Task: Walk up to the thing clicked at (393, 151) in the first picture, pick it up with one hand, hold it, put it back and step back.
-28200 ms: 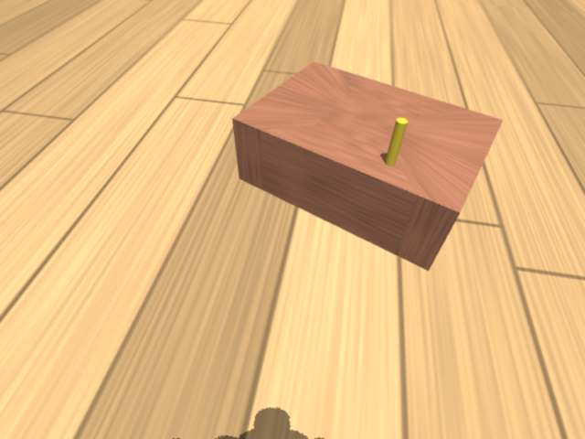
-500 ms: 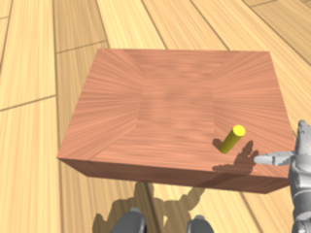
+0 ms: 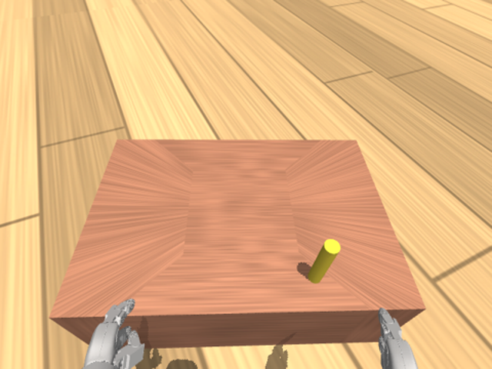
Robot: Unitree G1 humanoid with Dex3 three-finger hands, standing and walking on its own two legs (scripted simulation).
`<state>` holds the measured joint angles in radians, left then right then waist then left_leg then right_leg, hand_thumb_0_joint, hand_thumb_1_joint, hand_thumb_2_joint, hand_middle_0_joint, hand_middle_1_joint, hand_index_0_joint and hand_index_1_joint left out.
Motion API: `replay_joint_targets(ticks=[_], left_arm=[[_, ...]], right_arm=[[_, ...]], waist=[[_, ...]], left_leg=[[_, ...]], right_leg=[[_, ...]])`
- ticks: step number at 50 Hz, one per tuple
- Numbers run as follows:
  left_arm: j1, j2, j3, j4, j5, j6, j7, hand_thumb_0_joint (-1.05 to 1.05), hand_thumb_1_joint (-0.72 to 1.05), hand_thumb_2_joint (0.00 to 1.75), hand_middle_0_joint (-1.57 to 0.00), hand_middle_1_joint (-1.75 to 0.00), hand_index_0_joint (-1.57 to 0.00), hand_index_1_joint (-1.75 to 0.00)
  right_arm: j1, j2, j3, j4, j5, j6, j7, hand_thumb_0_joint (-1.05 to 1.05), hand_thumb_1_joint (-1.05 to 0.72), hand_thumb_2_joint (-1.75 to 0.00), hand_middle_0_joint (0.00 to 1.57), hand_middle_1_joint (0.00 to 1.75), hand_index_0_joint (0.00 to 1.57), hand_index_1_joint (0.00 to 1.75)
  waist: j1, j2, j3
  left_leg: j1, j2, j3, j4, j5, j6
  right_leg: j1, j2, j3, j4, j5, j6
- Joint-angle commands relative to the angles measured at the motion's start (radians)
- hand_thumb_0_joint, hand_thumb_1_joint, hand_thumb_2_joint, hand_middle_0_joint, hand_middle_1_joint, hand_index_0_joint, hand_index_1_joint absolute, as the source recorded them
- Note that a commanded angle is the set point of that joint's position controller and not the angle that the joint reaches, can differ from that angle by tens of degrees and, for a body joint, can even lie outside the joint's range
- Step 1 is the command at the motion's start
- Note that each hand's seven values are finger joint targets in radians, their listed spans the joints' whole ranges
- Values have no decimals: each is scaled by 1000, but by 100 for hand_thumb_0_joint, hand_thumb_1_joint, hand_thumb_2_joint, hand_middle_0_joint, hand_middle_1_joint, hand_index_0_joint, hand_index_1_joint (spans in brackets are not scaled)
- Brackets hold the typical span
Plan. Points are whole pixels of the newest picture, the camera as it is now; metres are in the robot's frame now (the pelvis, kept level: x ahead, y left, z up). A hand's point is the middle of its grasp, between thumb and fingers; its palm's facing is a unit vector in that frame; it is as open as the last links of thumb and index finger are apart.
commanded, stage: home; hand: right
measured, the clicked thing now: (322, 262) +0.45 -0.21 -0.28
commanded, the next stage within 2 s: stand in 1.92 s
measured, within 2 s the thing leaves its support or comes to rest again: neither
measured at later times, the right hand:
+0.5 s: hand out of the picture +0.16 -0.17 -0.07, palm faces +0.12 +0.96 -0.26, open 17.5 cm
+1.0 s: hand out of the picture +0.15 -0.19 -0.07, palm faces +0.12 +0.96 -0.26, open 17.6 cm
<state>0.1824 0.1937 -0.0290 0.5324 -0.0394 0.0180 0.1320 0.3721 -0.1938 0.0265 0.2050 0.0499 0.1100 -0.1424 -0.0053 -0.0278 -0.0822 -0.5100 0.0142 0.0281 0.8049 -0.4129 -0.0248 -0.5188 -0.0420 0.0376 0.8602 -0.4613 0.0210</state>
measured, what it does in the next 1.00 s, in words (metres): stands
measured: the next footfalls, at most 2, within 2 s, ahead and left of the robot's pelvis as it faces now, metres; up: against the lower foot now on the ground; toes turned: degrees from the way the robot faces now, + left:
none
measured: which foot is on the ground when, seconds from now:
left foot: down 0.00-1.00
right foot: down 0.00-1.00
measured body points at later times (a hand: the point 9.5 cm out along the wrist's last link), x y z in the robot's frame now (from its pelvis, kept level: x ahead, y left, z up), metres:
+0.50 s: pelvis -0.02 +0.01 -0.01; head +0.00 +0.01 +0.44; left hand +0.13 +0.26 -0.09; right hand +0.15 -0.22 -0.05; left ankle +0.00 +0.14 -0.70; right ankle -0.02 -0.13 -0.70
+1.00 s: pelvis -0.02 +0.00 -0.01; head +0.00 -0.01 +0.44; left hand +0.15 +0.24 -0.08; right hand +0.14 -0.23 -0.05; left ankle +0.00 +0.14 -0.70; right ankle -0.02 -0.13 -0.70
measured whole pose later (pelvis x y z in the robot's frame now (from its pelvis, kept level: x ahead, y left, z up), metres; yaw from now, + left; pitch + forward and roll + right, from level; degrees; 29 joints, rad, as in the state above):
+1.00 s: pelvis -0.02 +0.00 -0.01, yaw +0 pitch +7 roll +2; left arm 0.26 0.21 -0.02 0.51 -0.01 -0.13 0.15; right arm 0.45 -0.21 0.01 0.01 0.02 0.22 -0.14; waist 0.01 -0.02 -0.09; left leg -0.59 0.01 0.02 0.90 -0.43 -0.03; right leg -0.60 -0.04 0.04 0.96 -0.48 0.02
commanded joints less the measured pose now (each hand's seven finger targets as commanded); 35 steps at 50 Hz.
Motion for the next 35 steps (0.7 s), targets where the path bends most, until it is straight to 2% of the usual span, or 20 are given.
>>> replay_joint_targets(ticks=[1,2,3,7,8,9,11,12,13,16,19,20,22,26,27,28,30,31,32,35], left_arm=[[-6,124,49,-144,3,-60,27,0,90,90,-20,-30,-20,-30],[-2,123,49,-145,7,-68,28,0,90,90,-20,-30,-20,-30],[-1,137,60,-146,8,-72,33,0,90,90,-20,-30,-20,-30],[2,130,56,-165,16,-96,34,0,90,90,-20,-30,-20,-30],[-4,124,51,-172,15,-101,32,0,90,90,-20,-30,-20,-30],[1,136,59,-171,16,-104,33,0,90,90,-20,-30,-20,-30],[4,132,58,-174,18,-110,30,0,90,90,-20,-30,-20,-30],[1,127,54,-184,19,-115,26,0,90,90,-20,-30,-20,-30],[1,133,60,-188,19,-116,24,0,90,90,-20,-30,-20,-30],[-2,139,60,-195,17,-123,20,0,90,90,-20,-30,-20,-30],[3,138,62,-195,16,-132,21,0,90,90,-20,-30,-20,-30],[-3,137,63,-203,17,-135,21,0,90,90,-20,-30,-20,-30],[2,138,60,-202,15,-140,23,0,90,90,-20,-30,-20,-30],[13,141,64,-194,16,-154,24,0,90,90,-20,-30,-20,-30],[14,142,68,-193,17,-156,24,0,90,90,-20,-30,-20,-30],[11,144,67,-197,17,-158,26,0,90,90,-20,-30,-20,-30],[17,143,68,-185,18,-165,27,0,90,90,-20,-30,-20,-30],[9,135,63,-194,19,-168,28,0,90,90,-20,-30,-20,-30],[15,135,63,-184,19,-171,30,0,90,90,-20,-30,-20,-30],[21,141,65,-176,21,-179,30,0,90,90,-20,-30,-20,-30]], right_arm=[[-68,-120,-74,-258,-13,-24,-6,0,54,-6,5,6,5,6],[-63,-106,-67,-263,-17,-19,-5,0,57,-5,5,5,5,5],[-119,-145,-96,-324,-14,-20,-10,0,54,-6,5,5,5,5],[-29,-95,-61,-279,-23,4,-6,0,56,-5,5,5,5,5],[-13,-103,-69,-282,-24,8,-6,0,56,-5,5,5,5,5],[-35,-116,-69,-317,-23,9,-7,0,57,-5,5,5,5,5],[58,-85,-55,-230,-29,27,-5,0,57,-4,5,5,5,5],[53,-85,-53,-248,-28,29,-4,0,56,-5,5,5,5,5],[29,-105,-74,-291,-29,23,-8,0,55,-6,5,5,5,5],[28,-108,-70,-290,-28,30,-7,0,59,-3,5,5,5,5],[48,-105,-80,-265,-30,35,-7,0,56,-5,5,5,5,5],[21,-129,-91,-330,-32,28,-9,0,56,-5,5,5,5,5],[45,-112,-78,-300,-31,30,-8,0,58,-4,5,5,5,5],[42,-90,-60,-306,-31,35,-9,0,58,-4,5,5,5,5],[28,-121,-85,-353,-34,32,-13,0,57,-4,5,5,5,5],[12,-129,-86,-360,-36,32,-14,0,58,-3,5,5,5,5],[34,-97,-61,-325,-35,38,-10,0,60,-2,5,4,5,4],[21,-121,-81,-368,-36,37,-13,0,58,-4,5,5,5,5],[21,-109,-69,-357,-36,38,-11,0,59,-3,5,5,5,5],[38,-104,-68,-356,-37,44,-11,0,58,-4,5,5,5,5]], waist=[[52,10,-105],[56,4,-121],[48,-17,-124],[45,17,-128],[29,8,-126],[33,0,-119],[28,45,-99],[21,39,-94],[10,27,-127],[13,17,-74],[16,53,-78],[8,19,-106],[10,37,-87],[22,24,-91],[9,-3,-104],[17,-5,-107],[28,30,-74],[15,15,-92],[27,11,-79],[21,9,-87]], left_leg=[[63,-22,20,-103,277,14],[64,-22,22,-92,294,16],[61,-20,20,-95,273,17],[66,-16,22,-90,276,14],[76,-10,17,-92,278,13],[67,-8,15,-96,270,13],[62,-13,22,-92,271,11],[62,-13,25,-96,254,12],[74,-13,25,-86,263,15],[41,-18,29,-95,199,17],[33,-18,21,-100,161,13],[42,-15,16,-96,156,16],[26,-20,20,-93,133,17],[12,-27,28,-80,123,18],[14,-27,27,-74,117,21],[6,-28,26,-75,104,23],[-8,-31,32,-80,79,19],[0,-29,27,-82,74,20],[-7,-27,25,-83,75,18],[-7,-30,29,-69,89,20]], right_leg=[[69,33,-56,-105,285,-30],[78,33,-53,-99,305,-29],[76,34,-52,-103,283,-27],[65,38,-51,-89,285,-30],[58,42,-56,-81,283,-30],[53,45,-59,-80,272,-29],[35,43,-58,-78,277,-31],[22,45,-58,-79,264,-31],[33,43,-55,-77,276,-29],[2,42,-55,-89,218,-27],[-12,42,-58,-80,178,-33],[-6,43,-59,-80,175,-30],[-14,40,-57,-81,157,-30],[-23,36,-52,-85,145,-30],[-15,35,-51,-84,146,-26],[-10,33,-51,-86,134,-26],[-33,32,-48,-89,109,-29],[-29,34,-49,-83,105,-29],[-27,34,-51,-80,104,-29],[-24,32,-47,-80,120,-27]])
